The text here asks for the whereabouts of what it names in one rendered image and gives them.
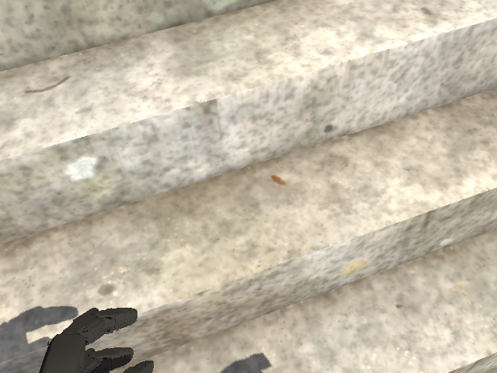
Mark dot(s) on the left robot hand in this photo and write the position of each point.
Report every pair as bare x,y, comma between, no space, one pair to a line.
66,352

